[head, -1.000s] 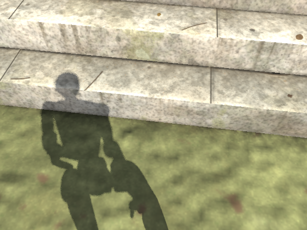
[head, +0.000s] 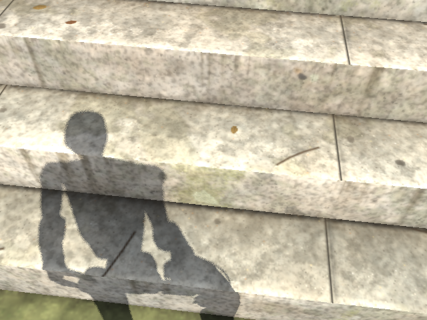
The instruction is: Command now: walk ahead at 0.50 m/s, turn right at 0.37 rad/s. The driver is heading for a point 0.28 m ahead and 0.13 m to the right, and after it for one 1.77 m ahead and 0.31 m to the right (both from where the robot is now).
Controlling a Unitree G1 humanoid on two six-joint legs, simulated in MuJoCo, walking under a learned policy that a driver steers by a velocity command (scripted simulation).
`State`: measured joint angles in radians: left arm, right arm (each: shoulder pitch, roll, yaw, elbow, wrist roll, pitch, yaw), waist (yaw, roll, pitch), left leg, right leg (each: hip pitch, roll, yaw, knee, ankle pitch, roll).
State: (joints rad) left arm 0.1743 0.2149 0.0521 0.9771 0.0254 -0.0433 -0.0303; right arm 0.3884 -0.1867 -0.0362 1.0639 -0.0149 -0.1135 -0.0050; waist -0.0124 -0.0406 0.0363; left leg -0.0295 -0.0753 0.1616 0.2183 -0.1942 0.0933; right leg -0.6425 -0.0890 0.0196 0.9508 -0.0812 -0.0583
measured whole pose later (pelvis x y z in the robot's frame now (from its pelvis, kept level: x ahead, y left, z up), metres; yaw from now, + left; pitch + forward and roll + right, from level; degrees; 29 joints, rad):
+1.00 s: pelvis +0.18 +0.02 +0.00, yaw -26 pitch +0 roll -1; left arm 0.16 0.27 0.06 0.92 0.02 0.04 0.02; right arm 0.20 -0.21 0.00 0.88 -0.02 -0.02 -0.05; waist 0.00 -0.05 0.04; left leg -0.18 -0.02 0.01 0.39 -0.20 0.05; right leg -0.32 0.09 0.12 0.83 -0.44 0.04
